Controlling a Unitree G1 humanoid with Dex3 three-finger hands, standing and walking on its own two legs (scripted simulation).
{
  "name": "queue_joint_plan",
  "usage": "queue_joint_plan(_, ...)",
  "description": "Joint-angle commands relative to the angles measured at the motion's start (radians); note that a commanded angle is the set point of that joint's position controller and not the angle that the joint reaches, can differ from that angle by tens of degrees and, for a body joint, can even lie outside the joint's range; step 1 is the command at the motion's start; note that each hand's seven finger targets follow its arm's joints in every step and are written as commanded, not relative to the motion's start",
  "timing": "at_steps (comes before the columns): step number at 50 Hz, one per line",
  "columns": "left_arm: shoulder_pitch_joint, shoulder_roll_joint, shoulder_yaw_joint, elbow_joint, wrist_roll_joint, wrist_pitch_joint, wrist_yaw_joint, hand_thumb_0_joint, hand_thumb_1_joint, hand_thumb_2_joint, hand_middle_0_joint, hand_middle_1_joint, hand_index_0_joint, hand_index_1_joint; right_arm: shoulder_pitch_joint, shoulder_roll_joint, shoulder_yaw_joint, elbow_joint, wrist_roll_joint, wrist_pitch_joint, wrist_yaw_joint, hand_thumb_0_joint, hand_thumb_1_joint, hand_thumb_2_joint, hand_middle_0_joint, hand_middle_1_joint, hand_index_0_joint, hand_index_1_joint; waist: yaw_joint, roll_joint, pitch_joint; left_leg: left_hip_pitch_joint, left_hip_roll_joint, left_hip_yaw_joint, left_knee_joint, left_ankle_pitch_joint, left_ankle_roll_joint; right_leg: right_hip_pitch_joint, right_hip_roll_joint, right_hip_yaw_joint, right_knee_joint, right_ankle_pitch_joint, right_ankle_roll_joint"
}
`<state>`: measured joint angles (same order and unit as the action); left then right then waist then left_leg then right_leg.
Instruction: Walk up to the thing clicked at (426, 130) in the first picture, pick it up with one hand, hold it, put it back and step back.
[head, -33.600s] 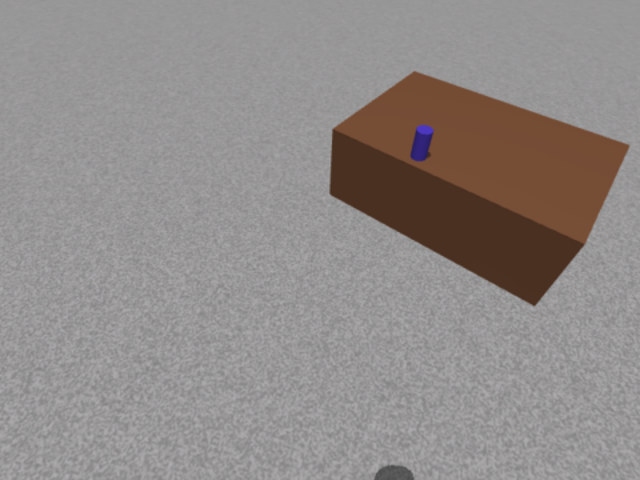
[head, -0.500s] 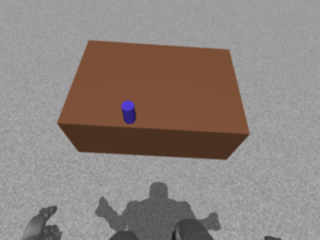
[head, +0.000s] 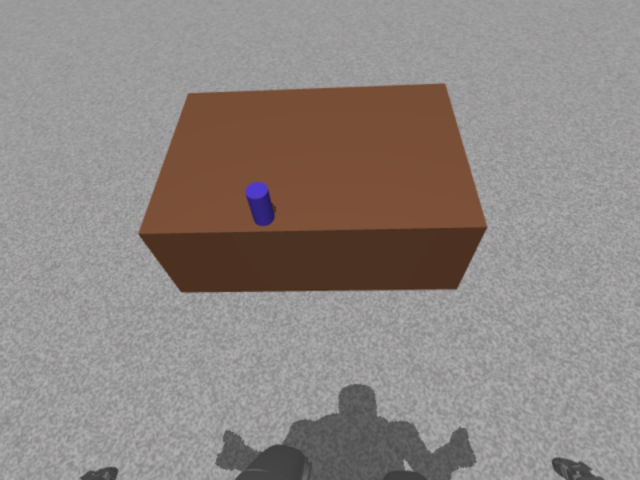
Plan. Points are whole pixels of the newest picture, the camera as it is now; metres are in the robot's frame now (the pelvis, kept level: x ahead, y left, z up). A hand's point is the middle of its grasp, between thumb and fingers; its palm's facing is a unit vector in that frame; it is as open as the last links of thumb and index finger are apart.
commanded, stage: step back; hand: left
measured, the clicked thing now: (260, 204) +0.80 +0.23 -0.35
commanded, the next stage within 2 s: stand in 1.72 s
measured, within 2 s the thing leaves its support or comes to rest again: neither
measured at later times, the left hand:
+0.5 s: hand out of the picture -0.10 +0.26 -0.16, palm faces -0.01 -0.91 -0.41, open 7.4 cm
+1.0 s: hand out of the picture -0.22 +0.27 -0.14, palm faces +0.09 -0.92 -0.38, open 7.4 cm
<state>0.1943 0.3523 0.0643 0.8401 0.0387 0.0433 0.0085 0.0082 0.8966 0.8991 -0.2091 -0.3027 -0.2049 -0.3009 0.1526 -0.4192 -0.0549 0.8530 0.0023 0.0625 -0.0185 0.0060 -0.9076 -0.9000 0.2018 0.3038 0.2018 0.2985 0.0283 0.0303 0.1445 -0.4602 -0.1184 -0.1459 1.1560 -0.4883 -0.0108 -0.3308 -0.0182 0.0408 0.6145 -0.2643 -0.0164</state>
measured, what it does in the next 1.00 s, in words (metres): walks backwards: left foot, then right foot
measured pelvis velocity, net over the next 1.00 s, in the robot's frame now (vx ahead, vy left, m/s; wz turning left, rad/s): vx -0.26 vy -0.01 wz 0.08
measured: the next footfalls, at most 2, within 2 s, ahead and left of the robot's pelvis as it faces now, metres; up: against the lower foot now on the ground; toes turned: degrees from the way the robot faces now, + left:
left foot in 0.14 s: -0.05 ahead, +0.13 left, +0.00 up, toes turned +1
right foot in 0.50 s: -0.18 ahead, -0.12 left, +0.00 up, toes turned +3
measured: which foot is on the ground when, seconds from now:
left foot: up 0.00-0.12, down 0.14-0.52, up 0.54-0.82, down 0.84-1.00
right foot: down 0.00-0.18, up 0.20-0.48, down 0.50-1.00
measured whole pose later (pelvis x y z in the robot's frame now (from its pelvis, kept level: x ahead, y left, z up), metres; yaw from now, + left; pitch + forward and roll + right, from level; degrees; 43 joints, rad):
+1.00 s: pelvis -0.26 -0.01 +0.00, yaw +4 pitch -3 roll +1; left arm 0.23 0.40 0.06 0.96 0.02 0.02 -0.02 0.01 0.90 0.90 -0.20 -0.30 -0.20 -0.30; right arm 0.24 -0.34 -0.05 0.99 -0.05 0.01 0.02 0.01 -0.91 -0.90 0.20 0.30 0.20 0.30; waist 0.01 -0.03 0.04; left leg -0.18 -0.02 -0.02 0.55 -0.32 0.02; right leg -0.34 -0.02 0.01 0.79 -0.46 -0.02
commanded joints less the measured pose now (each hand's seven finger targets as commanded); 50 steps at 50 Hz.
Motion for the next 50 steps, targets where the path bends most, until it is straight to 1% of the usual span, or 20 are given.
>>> queue_joint_plan(1, -0.007, 0.246, 0.079, -0.102, 0.008, -0.028, 0.036, 0.0, 0.9, 0.9, -0.2, -0.3, -0.2, -0.3, -0.005, -0.131, -0.029, -0.077, -0.011, -0.036, -0.018, 0.0, -0.9, -0.9, 0.2, 0.3, 0.2, 0.3, 0.033, -0.21, -0.168, -0.069, 0.047, 0.029, -0.201, -0.042, -0.021, 0.275, -0.195, 0.164, -0.118, 0.433, -0.18)
queue_joint_plan(4, -0.031, 0.262, 0.082, -0.122, -0.004, -0.016, 0.041, 0.0, 0.9, 0.9, -0.2, -0.3, -0.2, -0.3, 0.061, -0.132, -0.037, -0.066, -0.02, -0.045, -0.015, 0.0, -0.9, -0.9, 0.2, 0.3, 0.2, 0.3, 0.011, -0.27, -0.251, 0.045, 0.115, 0.078, -0.478, -0.01, 0.0, 0.322, -0.25, 0.201, -0.053, 0.494, -0.181)
queue_joint_plan(7, -0.064, 0.251, 0.061, -0.138, -0.02, 0.005, 0.027, 0.0, 0.9, 0.9, -0.2, -0.3, -0.2, -0.3, 0.132, -0.158, -0.059, -0.017, -0.031, -0.047, -0.011, 0.0, -0.9, -0.9, 0.2, 0.3, 0.2, 0.3, -0.025, -0.182, -0.267, 0.258, 0.102, 0.106, -0.774, 0.32, 0.03, 0.162, -0.175, 0.135, 0.054, 0.341, -0.1)
queue_joint_plan(9, -0.057, 0.196, 0.045, -0.145, -0.031, 0.005, 0.027, 0.0, 0.9, 0.9, -0.2, -0.3, -0.2, -0.3, 0.05, -0.308, -0.088, -0.056, -0.052, -0.038, -0.001, 0.0, -0.9, -0.9, 0.2, 0.3, 0.2, 0.3, -0.015, 0.171, -0.226, 0.342, 0.435, -0.32, -0.816, 0.473, 0.203, -0.197, 0.078, -0.038, 0.302, -0.252, -0.007)
queue_joint_plan(10, -0.133, 0.242, 0.069, -0.15, -0.02, 0.006, 0.039, 0.0, 0.9, 0.9, -0.2, -0.3, -0.2, -0.3, 0.031, -0.368, -0.095, -0.072, -0.048, -0.039, 0.006, 0.0, -0.9, -0.9, 0.2, 0.3, 0.2, 0.3, -0.081, 0.232, -0.195, 0.141, 0.548, -0.439, -0.855, 0.473, 0.341, -0.112, 0.076, 0.07, 0.507, -0.423, 0.014)
queue_joint_plan(14, -0.009, 0.236, 0.07, -0.067, -0.038, 0.01, 0.021, 0.0, 0.9, 0.9, -0.2, -0.3, -0.2, -0.3, -0.117, -0.203, -0.048, -0.091, -0.052, -0.046, -0.009, 0.0, -0.9, -0.9, 0.2, 0.3, 0.2, 0.3, 0.034, 0.077, -0.107, 0.123, 0.34, -0.068, -0.772, 0.537, 0.212, -0.13, 0.126, 0.128, 0.664, -0.227, -0.004)
queue_joint_plan(21, -0.002, 0.202, 0.048, -0.047, -0.022, -0.028, 0.017, 0.0, 0.9, 0.9, -0.2, -0.3, -0.2, -0.3, -0.015, -0.199, -0.055, -0.08, -0.041, -0.017, 0.007, 0.0, -0.9, -0.9, 0.2, 0.3, 0.2, 0.3, -0.041, 0.203, -0.181, 0.379, 0.335, -0.046, -0.661, 0.582, 0.235, -0.049, 0.038, -0.015, 0.097, -0.243, 0.044)
queue_joint_plan(24, 0.102, 0.191, 0.043, 0.02, -0.01, -0.048, 0.021, 0.0, 0.9, 0.9, -0.2, -0.3, -0.2, -0.3, -0.061, -0.212, -0.052, -0.078, -0.018, 0.001, 0.01, 0.0, -0.9, -0.9, 0.2, 0.3, 0.2, 0.3, 0.009, 0.153, -0.278, 0.352, 0.303, -0.003, -0.523, 0.55, 0.168, 0.148, 0.037, -0.055, -0.318, 0.053, 0.013)
queue_joint_plan(26, 0.076, 0.337, 0.084, 0.016, 0.014, -0.058, 0.022, 0.0, 0.9, 0.9, -0.2, -0.3, -0.2, -0.3, -0.043, -0.11, -0.022, -0.102, -0.009, -0.008, 0.008, 0.0, -0.9, -0.9, 0.2, 0.3, 0.2, 0.3, -0.005, -0.21, -0.232, -0.076, 0.089, 0.05, -0.335, 0.073, 0.05, 0.296, -0.185, 0.335, -0.249, 0.149, -0.062)
queue_joint_plan(27, 0.012, 0.428, 0.105, -0.02, 0.018, -0.051, 0.022, 0.0, 0.9, 0.9, -0.2, -0.3, -0.2, -0.3, -0.097, -0.134, -0.036, -0.112, -0.015, -0.005, -0.011, 0.0, -0.9, -0.9, 0.2, 0.3, 0.2, 0.3, 0.054, -0.291, -0.175, -0.048, 0.053, -0.005, -0.152, -0.131, 0.007, 0.04, -0.4, 0.525, -0.3, 0.092, -0.258)
queue_joint_plan(28, -0.046, 0.412, 0.103, -0.043, 0.006, -0.055, 0.027, 0.0, 0.9, 0.9, -0.2, -0.3, -0.2, -0.3, -0.086, -0.186, -0.063, -0.094, -0.012, -0.002, -0.014, 0.0, -0.9, -0.9, 0.2, 0.3, 0.2, 0.3, 0.029, -0.263, -0.094, 0.018, 0.098, -0.072, -0.022, -0.118, -0.002, -0.131, -0.436, 0.562, -0.341, 0.041, -0.289)
queue_joint_plan(32, -0.072, 0.257, 0.068, -0.031, 0.002, -0.062, 0.028, 0.0, 0.9, 0.9, -0.2, -0.3, -0.2, -0.3, -0.011, -0.139, -0.031, -0.031, -0.007, -0.021, -0.005, 0.0, -0.9, -0.9, 0.2, 0.3, 0.2, 0.3, -0.029, -0.131, -0.146, -0.031, 0.011, -0.011, -0.01, 0.052, 0.0, 0.108, -0.173, 0.118, -0.151, 0.357, -0.142)
queue_joint_plan(37, 0.029, 0.276, 0.084, -0.015, 0.017, -0.065, 0.019, 0.0, 0.9, 0.9, -0.2, -0.3, -0.2, -0.3, -0.044, -0.13, -0.028, -0.029, -0.03, -0.045, 0.004, 0.0, -0.9, -0.9, 0.2, 0.3, 0.2, 0.3, 0.057, -0.224, -0.148, -0.061, 0.099, 0.063, -0.357, -0.028, -0.021, 0.276, -0.213, 0.209, -0.216, -0.133, -0.17)
queue_joint_plan(41, -0.056, 0.295, 0.073, -0.031, 0.006, -0.049, 0.002, 0.0, 0.9, 0.9, -0.2, -0.3, -0.2, -0.3, 0.073, -0.134, -0.049, 0.044, -0.036, -0.071, 0.018, 0.0, -0.9, -0.9, 0.2, 0.3, 0.2, 0.3, -0.016, -0.224, -0.132, 0.3, 0.099, 0.152, -0.783, 0.105, 0.021, 0.03, -0.214, 0.172, -0.19, -0.276, -0.138)
queue_joint_plan(42, -0.023, 0.246, 0.051, -0.027, 0.005, -0.046, -0.001, 0.0, 0.9, 0.9, -0.2, -0.3, -0.2, -0.3, 0.089, -0.148, -0.062, 0.067, -0.042, -0.078, 0.017, 0.0, -0.9, -0.9, 0.2, 0.3, 0.2, 0.3, -0.019, -0.134, -0.142, 0.407, 0.098, 0.103, -0.817, 0.162, 0.037, -0.043, -0.157, 0.112, -0.096, -0.222, -0.098)
queue_joint_plan(43, -0.005, 0.194, 0.037, -0.033, -0.003, -0.049, -0.002, 0.0, 0.9, 0.9, -0.2, -0.3, -0.2, -0.3, 0.118, -0.182, -0.073, 0.071, -0.053, -0.086, 0.013, 0.0, -0.9, -0.9, 0.2, 0.3, 0.2, 0.3, -0.031, 0.019, -0.179, 0.504, 0.226, -0.12, -0.856, 0.046, 0.076, -0.172, -0.095, 0.044, 0.056, -0.198, -0.051)
queue_joint_plan(44, -0.05, 0.158, 0.022, -0.036, -0.022, -0.053, -0.005, 0.0, 0.9, 0.9, -0.2, -0.3, -0.2, -0.3, 0.067, -0.25, -0.073, 0.05, -0.057, -0.091, 0.012, 0.0, -0.9, -0.9, 0.2, 0.3, 0.2, 0.3, -0.041, 0.164, -0.138, 0.418, 0.42, -0.41, -0.957, -0.233, 0.171, -0.289, 0.025, -0.074, 0.159, -0.258, -0.001)
queue_joint_plan(45, -0.112, 0.261, 0.055, -0.017, -0.011, -0.056, -0.002, 0.0, 0.9, 0.9, -0.2, -0.3, -0.2, -0.3, 0.032, -0.302, -0.079, 0.041, -0.046, -0.09, 0.017, 0.0, -0.9, -0.9, 0.2, 0.3, 0.2, 0.3, -0.066, 0.121, -0.058, 0.146, 0.484, -0.455, -0.988, -0.378, 0.263, -0.149, -0.034, 0.02, 0.25, -0.308, 0.004)
queue_joint_plan(48, -0.044, 0.228, 0.048, 0.022, -0.022, -0.066, -0.025, 0.0, 0.9, 0.9, -0.2, -0.3, -0.2, -0.3, -0.062, -0.179, -0.043, 0.022, -0.058, -0.098, 0.018, 0.0, -0.9, -0.9, 0.2, 0.3, 0.2, 0.3, -0.005, 0.106, 0.0, 0.131, 0.318, -0.156, -0.929, -0.147, 0.164, -0.068, -0.024, 0.007, 0.169, -0.188, -0.009)
queue_joint_plan(50, -0.028, 0.221, 0.046, 0.043, -0.02, -0.072, -0.028, 0.0, 0.9, 0.9, -0.2, -0.3, -0.2, -0.3, -0.029, -0.183, -0.05, 0.036, -0.052, -0.102, 0.022, 0.0, -0.9, -0.9, 0.2, 0.3, 0.2, 0.3, -0.023, 0.139, -0.009, 0.131, 0.299, -0.131, -0.925, -0.122, 0.148, -0.028, -0.005, -0.045, 0.101, -0.145, 0.002)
